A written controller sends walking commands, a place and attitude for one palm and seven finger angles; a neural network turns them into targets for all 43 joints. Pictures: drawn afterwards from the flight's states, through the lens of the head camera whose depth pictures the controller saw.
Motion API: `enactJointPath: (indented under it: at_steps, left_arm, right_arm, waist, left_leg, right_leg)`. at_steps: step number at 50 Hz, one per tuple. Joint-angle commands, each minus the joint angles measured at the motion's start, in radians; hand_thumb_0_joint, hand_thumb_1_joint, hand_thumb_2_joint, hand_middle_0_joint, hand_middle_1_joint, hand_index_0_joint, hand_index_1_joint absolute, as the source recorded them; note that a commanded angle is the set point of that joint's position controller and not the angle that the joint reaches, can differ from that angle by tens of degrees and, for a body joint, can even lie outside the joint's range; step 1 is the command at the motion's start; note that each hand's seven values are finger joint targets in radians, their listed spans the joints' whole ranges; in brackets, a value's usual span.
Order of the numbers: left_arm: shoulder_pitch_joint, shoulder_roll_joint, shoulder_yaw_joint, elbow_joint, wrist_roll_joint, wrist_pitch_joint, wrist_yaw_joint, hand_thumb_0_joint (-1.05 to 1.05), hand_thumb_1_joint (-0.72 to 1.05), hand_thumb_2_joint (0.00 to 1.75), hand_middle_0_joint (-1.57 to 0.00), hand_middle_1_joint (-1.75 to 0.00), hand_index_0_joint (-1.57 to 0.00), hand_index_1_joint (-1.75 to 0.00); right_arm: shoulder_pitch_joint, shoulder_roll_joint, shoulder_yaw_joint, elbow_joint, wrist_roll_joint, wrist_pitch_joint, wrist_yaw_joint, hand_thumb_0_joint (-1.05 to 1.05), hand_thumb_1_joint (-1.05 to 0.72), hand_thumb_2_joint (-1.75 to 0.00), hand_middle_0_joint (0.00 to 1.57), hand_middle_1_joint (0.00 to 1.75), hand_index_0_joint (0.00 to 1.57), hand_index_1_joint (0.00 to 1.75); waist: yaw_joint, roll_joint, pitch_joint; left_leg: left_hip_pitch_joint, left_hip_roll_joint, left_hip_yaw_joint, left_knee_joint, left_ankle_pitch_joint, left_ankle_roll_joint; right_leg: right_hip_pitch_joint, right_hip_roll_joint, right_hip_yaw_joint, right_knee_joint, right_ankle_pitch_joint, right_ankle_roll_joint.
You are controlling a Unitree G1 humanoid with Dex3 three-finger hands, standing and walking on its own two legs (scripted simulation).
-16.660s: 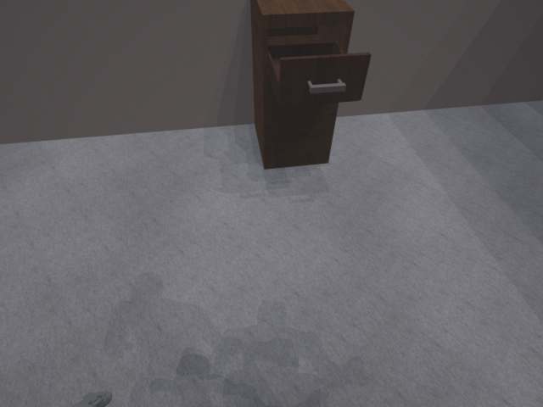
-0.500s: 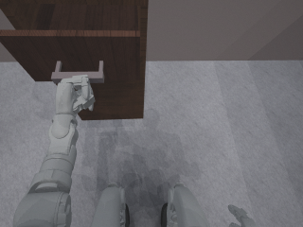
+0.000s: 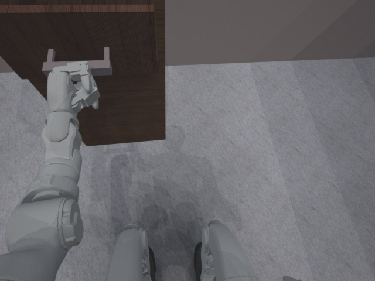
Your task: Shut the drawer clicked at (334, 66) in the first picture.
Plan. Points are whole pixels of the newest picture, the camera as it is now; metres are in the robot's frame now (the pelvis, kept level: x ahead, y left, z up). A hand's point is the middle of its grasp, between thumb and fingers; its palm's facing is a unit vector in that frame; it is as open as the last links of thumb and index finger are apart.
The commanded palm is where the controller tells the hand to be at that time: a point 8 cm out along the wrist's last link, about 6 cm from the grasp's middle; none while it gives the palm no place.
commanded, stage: push the drawer shut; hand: left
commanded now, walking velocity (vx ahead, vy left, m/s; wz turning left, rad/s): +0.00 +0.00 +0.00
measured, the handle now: (79, 60) +0.58 +0.20 +0.03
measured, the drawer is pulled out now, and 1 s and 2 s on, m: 0.05 0.00 0.00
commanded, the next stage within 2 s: pull the fist back off the drawer in 0.82 s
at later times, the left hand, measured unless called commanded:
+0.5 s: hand (98, 69) +0.55 +0.15 +0.03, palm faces +0.05 -1.00 -0.05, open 3.4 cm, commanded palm +0.54 +0.18 +0.03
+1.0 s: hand (92, 67) +0.55 +0.17 +0.03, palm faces +0.05 -1.00 -0.07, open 3.3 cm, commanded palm +0.58 +0.18 +0.03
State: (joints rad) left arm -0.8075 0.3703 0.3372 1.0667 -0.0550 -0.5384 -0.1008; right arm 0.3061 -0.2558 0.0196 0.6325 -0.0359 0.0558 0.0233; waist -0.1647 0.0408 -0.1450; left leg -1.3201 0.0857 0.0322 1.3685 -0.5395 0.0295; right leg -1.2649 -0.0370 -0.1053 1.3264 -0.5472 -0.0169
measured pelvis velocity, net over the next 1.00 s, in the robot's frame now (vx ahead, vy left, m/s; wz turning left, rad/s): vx -0.03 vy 0.00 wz -0.02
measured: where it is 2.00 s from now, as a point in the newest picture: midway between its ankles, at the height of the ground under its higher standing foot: outside the picture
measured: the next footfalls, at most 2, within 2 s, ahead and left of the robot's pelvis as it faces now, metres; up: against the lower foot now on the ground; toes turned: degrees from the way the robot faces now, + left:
none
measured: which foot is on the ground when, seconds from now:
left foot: down 0.00-1.00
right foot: down 0.00-1.00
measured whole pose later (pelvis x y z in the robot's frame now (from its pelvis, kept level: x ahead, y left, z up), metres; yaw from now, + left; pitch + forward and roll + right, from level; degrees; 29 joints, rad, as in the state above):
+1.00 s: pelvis -0.03 +0.00 -0.03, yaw -1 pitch +32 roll -6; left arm -1.19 0.62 0.33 1.31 0.04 -0.43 -0.08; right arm 0.33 -0.27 0.09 0.65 -0.06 0.01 0.01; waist -0.28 0.04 -0.12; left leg -1.53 0.09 -0.03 1.46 -0.49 0.03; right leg -1.44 -0.03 -0.16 1.38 -0.50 -0.03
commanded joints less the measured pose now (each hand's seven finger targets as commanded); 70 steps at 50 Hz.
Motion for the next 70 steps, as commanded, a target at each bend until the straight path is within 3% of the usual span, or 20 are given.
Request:
enactJointPath:
  at_steps: [1, 6, 9, 13, 16, 17, 19, 21, 27, 34, 43, 46, 49, 51, 53, 58, 62, 65, 67, 70]
  left_arm:
    - [-0.512, 0.212, 0.023, -0.192, -0.006, -0.072, 0.018, 0.00, 0.90, 0.90, -1.40, -1.60, -1.40, -1.60]
    - [-0.590, 0.231, 0.021, -0.184, 0.010, -0.064, 0.024, 0.00, 0.90, 0.90, -1.40, -1.60, -1.40, -1.60]
    - [-0.600, 0.291, 0.061, -0.161, 0.021, -0.057, 0.028, 0.00, 0.90, 0.90, -1.40, -1.60, -1.40, -1.60]
    - [-0.649, 0.270, 0.035, -0.141, 0.032, -0.049, 0.032, 0.00, 0.90, 0.90, -1.40, -1.60, -1.40, -1.60]
    - [-0.676, 0.306, 0.057, -0.137, 0.040, -0.044, 0.040, 0.00, 0.90, 0.90, -1.40, -1.60, -1.40, -1.60]
    - [-0.703, 0.294, 0.042, -0.150, 0.042, -0.049, 0.041, 0.00, 0.90, 0.90, -1.40, -1.60, -1.40, -1.60]
    - [-0.716, 0.278, 0.025, -0.125, 0.049, -0.042, 0.043, 0.00, 0.90, 0.90, -1.40, -1.60, -1.40, -1.60]
    - [-0.748, 0.329, 0.058, -0.123, 0.051, -0.036, 0.049, 0.00, 0.90, 0.90, -1.40, -1.60, -1.40, -1.60]
    - [-0.847, 0.357, 0.061, -0.121, 0.064, -0.029, 0.049, 0.00, 0.90, 0.90, -1.40, -1.60, -1.40, -1.60]
    - [-0.941, 0.417, 0.055, -0.089, 0.081, -0.010, 0.047, 0.00, 0.90, 0.90, -1.40, -1.60, -1.40, -1.60]
    - [-1.049, 0.412, -0.002, -0.078, 0.079, 0.017, 0.049, 0.00, 0.90, 0.90, -1.40, -1.60, -1.40, -1.60]
    - [-1.063, 0.467, 0.015, -0.053, 0.080, 0.036, 0.054, 0.00, 0.90, 0.90, -1.40, -1.60, -1.40, -1.60]
    - [-1.049, 0.424, -0.009, -0.023, 0.080, 0.051, 0.052, 0.00, 0.90, 0.90, -1.40, -1.60, -1.40, -1.60]
    - [-1.045, 0.457, 0.013, -0.017, 0.080, 0.058, 0.055, 0.00, 0.90, 0.90, -1.40, -1.60, -1.40, -1.60]
    - [-1.051, 0.432, -0.001, -0.025, 0.080, 0.061, 0.050, 0.00, 0.90, 0.90, -1.40, -1.60, -1.40, -1.60]
    - [-1.033, 0.434, 0.018, -0.028, 0.075, 0.073, 0.046, 0.00, 0.90, 0.90, -1.40, -1.60, -1.40, -1.60]
    - [-0.992, 0.410, 0.024, -0.046, 0.071, 0.079, 0.041, 0.00, 0.90, 0.90, -1.40, -1.60, -1.40, -1.60]
    - [-0.943, 0.397, 0.031, -0.033, 0.062, 0.093, 0.042, 0.00, 0.90, 0.90, -1.40, -1.60, -1.40, -1.60]
    - [-0.918, 0.413, 0.055, -0.060, 0.062, 0.087, 0.044, 0.00, 0.90, 0.90, -1.40, -1.60, -1.40, -1.60]
    - [-0.853, 0.351, 0.028, -0.112, 0.053, 0.077, 0.040, 0.00, 0.90, 0.90, -1.40, -1.60, -1.40, -1.60]
  right_arm:
    - [0.158, -0.177, -0.062, -0.044, -0.006, -0.012, -0.010, 0.00, -0.90, -0.90, 0.20, 0.30, 0.20, 0.30]
    - [0.173, -0.184, -0.059, -0.038, -0.013, 0.001, -0.009, 0.00, -0.90, -0.90, 0.20, 0.30, 0.20, 0.30]
    - [0.185, -0.191, -0.056, -0.037, -0.015, 0.007, -0.009, 0.00, -0.90, -0.90, 0.20, 0.30, 0.20, 0.30]
    - [0.193, -0.189, -0.052, -0.033, -0.019, 0.012, -0.004, 0.00, -0.90, -0.90, 0.20, 0.30, 0.20, 0.30]
    - [0.207, -0.194, -0.049, -0.030, -0.024, 0.016, -0.004, 0.00, -0.90, -0.90, 0.20, 0.30, 0.20, 0.30]
    - [0.209, -0.193, -0.050, -0.031, -0.026, 0.015, -0.002, 0.00, -0.90, -0.90, 0.20, 0.30, 0.20, 0.30]
    - [0.209, -0.193, -0.049, -0.023, -0.026, 0.019, 0.002, 0.00, -0.90, -0.90, 0.20, 0.30, 0.20, 0.30]
    - [0.223, -0.197, -0.046, -0.019, -0.030, 0.019, 0.000, 0.00, -0.90, -0.90, 0.20, 0.30, 0.20, 0.30]
    - [0.249, -0.198, -0.042, -0.013, -0.034, 0.018, -0.001, 0.00, -0.90, -0.90, 0.20, 0.30, 0.20, 0.30]
    - [0.255, -0.205, -0.028, 0.000, -0.032, 0.005, -0.010, 0.00, -0.90, -0.90, 0.20, 0.30, 0.20, 0.30]
    - [0.248, -0.216, -0.013, 0.009, -0.031, -0.038, -0.024, 0.00, -0.90, -0.90, 0.20, 0.30, 0.20, 0.30]
    - [0.245, -0.223, -0.002, 0.009, -0.025, -0.054, -0.035, 0.00, -0.90, -0.90, 0.20, 0.30, 0.20, 0.30]
    - [0.240, -0.222, 0.000, 0.007, -0.025, -0.066, -0.034, 0.00, -0.90, -0.90, 0.20, 0.30, 0.20, 0.30]
    - [0.245, -0.227, 0.002, 0.001, -0.026, -0.071, -0.036, 0.00, -0.90, -0.90, 0.20, 0.30, 0.20, 0.30]
    - [0.247, -0.227, 0.000, 0.001, -0.027, -0.076, -0.032, 0.00, -0.90, -0.90, 0.20, 0.30, 0.20, 0.30]
    - [0.258, -0.232, -0.001, 0.001, -0.031, -0.079, -0.027, 0.00, -0.90, -0.90, 0.20, 0.30, 0.20, 0.30]
    - [0.267, -0.232, -0.007, 0.000, -0.032, -0.076, -0.018, 0.00, -0.90, -0.90, 0.20, 0.30, 0.20, 0.30]
    - [0.263, -0.233, -0.010, -0.002, -0.032, -0.069, -0.014, 0.00, -0.90, -0.90, 0.20, 0.30, 0.20, 0.30]
    - [0.267, -0.231, -0.012, -0.007, -0.034, -0.068, -0.011, 0.00, -0.90, -0.90, 0.20, 0.30, 0.20, 0.30]
    - [0.261, -0.225, -0.023, -0.012, -0.031, -0.057, -0.002, 0.00, -0.90, -0.90, 0.20, 0.30, 0.20, 0.30]
  waist:
    - [-0.045, 0.097, -0.535]
    - [-0.062, 0.135, -0.574]
    - [-0.056, 0.130, -0.592]
    - [-0.071, 0.170, -0.584]
    - [-0.078, 0.152, -0.587]
    - [-0.084, 0.191, -0.597]
    - [-0.096, 0.189, -0.582]
    - [-0.100, 0.166, -0.575]
    - [-0.131, 0.177, -0.608]
    - [-0.160, 0.220, -0.587]
    - [-0.200, 0.301, -0.568]
    - [-0.211, 0.269, -0.542]
    - [-0.212, 0.275, -0.519]
    - [-0.206, 0.254, -0.523]
    - [-0.202, 0.286, -0.545]
    - [-0.192, 0.270, -0.547]
    - [-0.167, 0.283, -0.566]
    - [-0.161, 0.245, -0.525]
    - [-0.143, 0.245, -0.560]
    - [-0.123, 0.256, -0.587]
  left_leg:
    - [0.429, -0.056, -0.101, -0.137, 0.280, 0.001]
    - [0.465, -0.052, -0.118, -0.131, 0.303, -0.001]
    - [0.459, -0.048, -0.122, -0.125, 0.318, -0.001]
    - [0.475, -0.046, -0.134, -0.125, 0.316, -0.004]
    - [0.471, -0.042, -0.139, -0.121, 0.327, -0.002]
    - [0.501, -0.041, -0.146, -0.121, 0.350, -0.004]
    - [0.493, -0.039, -0.147, -0.117, 0.328, -0.005]
    - [0.455, -0.039, -0.141, -0.109, 0.316, 0.001]
    - [0.444, -0.039, -0.144, -0.089, 0.335, 0.009]
    - [0.396, -0.040, -0.147, -0.080, 0.239, 0.011]
    - [0.395, -0.037, -0.172, -0.099, 0.096, 0.010]
    - [0.326, -0.035, -0.169, -0.106, 0.025, 0.015]
    - [0.321, -0.034, -0.182, -0.114, -0.020, 0.013]
    - [0.297, -0.035, -0.181, -0.114, -0.029, 0.014]
    - [0.320, -0.036, -0.188, -0.116, -0.032, 0.011]
    - [0.334, -0.031, -0.206, -0.126, -0.034, 0.008]
    - [0.382, -0.027, -0.223, -0.136, -0.007, 0.002]
    - [0.362, -0.025, -0.223, -0.146, -0.031, 0.001]
    - [0.377, -0.027, -0.215, -0.142, 0.012, 0.002]
    - [0.452, -0.023, -0.224, -0.155, 0.076, -0.006]
  right_leg:
    - [0.166, 0.068, 0.066, -0.170, 0.217, -0.002]
    - [0.129, 0.068, 0.057, -0.159, 0.219, -0.004]
    - [0.138, 0.072, 0.055, -0.152, 0.227, -0.005]
    - [0.100, 0.072, 0.049, -0.149, 0.216, -0.008]
    - [0.103, 0.075, 0.048, -0.148, 0.222, -0.007]
    - [0.078, 0.074, 0.045, -0.141, 0.230, -0.009]
    - [0.055, 0.074, 0.044, -0.147, 0.216, -0.008]
    - [0.086, 0.077, 0.047, -0.150, 0.215, -0.006]
    - [0.080, 0.081, 0.051, -0.145, 0.231, -0.003]
    - [0.045, 0.085, 0.055, -0.150, 0.164, -0.007]
    - [-0.050, 0.085, 0.053, -0.150, 0.082, -0.010]
    - [-0.031, 0.084, 0.065, -0.159, 0.041, -0.005]
    - [-0.067, 0.082, 0.058, -0.153, 0.025, -0.008]
    - [-0.045, 0.081, 0.061, -0.153, 0.019, -0.007]
    - [-0.065, 0.080, 0.057, -0.145, 0.022, -0.010]
    - [-0.075, 0.079, 0.044, -0.133, 0.029, -0.010]
    - [-0.091, 0.077, 0.034, -0.122, 0.047, -0.014]
    - [-0.085, 0.077, 0.032, -0.130, 0.039, -0.011]
    - [-0.059, 0.076, 0.032, -0.125, 0.054, -0.012]
    - [-0.060, 0.075, 0.025, -0.127, 0.093, -0.014]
